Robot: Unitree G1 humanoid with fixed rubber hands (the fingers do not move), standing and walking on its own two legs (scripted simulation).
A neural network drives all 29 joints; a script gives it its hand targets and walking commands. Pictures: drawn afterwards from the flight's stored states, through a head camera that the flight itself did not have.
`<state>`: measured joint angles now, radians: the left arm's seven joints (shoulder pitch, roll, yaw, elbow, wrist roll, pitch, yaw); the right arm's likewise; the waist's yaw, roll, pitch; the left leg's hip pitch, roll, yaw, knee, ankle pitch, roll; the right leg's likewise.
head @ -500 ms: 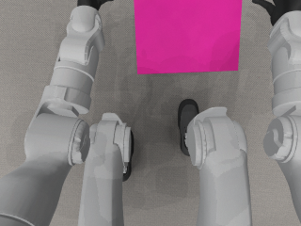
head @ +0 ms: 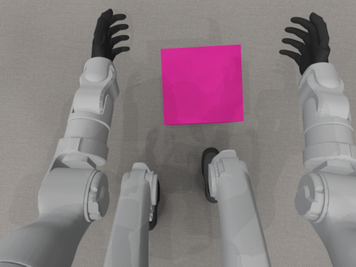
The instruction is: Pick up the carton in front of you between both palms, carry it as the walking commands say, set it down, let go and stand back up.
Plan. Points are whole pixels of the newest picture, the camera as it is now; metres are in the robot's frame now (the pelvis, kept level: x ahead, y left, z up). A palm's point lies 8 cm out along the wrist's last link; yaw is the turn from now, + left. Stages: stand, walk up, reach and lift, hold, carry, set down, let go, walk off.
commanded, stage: set down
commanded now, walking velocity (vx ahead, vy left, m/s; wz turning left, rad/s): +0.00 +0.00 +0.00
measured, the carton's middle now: (198, 92) +0.47 -0.10 -0.39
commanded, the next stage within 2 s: let go in 0.32 s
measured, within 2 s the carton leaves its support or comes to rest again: neither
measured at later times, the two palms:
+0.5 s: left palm (56, 38) +0.50 +0.11 +0.03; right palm out of the picture +0.44 -0.30 +0.02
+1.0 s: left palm out of the picture +0.34 +0.19 +0.15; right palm out of the picture +0.28 -0.26 +0.15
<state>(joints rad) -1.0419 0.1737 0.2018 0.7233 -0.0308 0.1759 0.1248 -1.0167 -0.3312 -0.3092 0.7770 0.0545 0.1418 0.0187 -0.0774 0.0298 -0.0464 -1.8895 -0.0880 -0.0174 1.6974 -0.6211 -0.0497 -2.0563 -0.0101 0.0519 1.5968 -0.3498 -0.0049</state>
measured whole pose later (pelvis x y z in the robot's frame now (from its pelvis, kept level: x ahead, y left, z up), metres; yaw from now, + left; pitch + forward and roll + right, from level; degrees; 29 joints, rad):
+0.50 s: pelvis +0.03 -0.01 +0.13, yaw -2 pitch +43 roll +4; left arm -0.81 0.12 0.24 0.70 0.08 0.14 0.07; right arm -0.80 -0.27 -0.32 0.74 -0.08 0.12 0.08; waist -0.05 0.03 -0.11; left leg -1.43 -0.06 -0.04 1.13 -0.45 -0.05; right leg -1.57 0.00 0.04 1.06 -0.23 -0.02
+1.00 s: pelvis +0.09 -0.01 +0.24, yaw -5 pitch +16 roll +0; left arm 0.00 0.16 0.10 0.52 0.04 -0.01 -0.03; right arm 0.06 -0.20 -0.09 0.46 -0.01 0.00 0.06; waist -0.03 0.01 -0.01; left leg -0.53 -0.01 -0.07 0.61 -0.36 -0.02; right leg -0.68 0.02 0.01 0.59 -0.19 -0.01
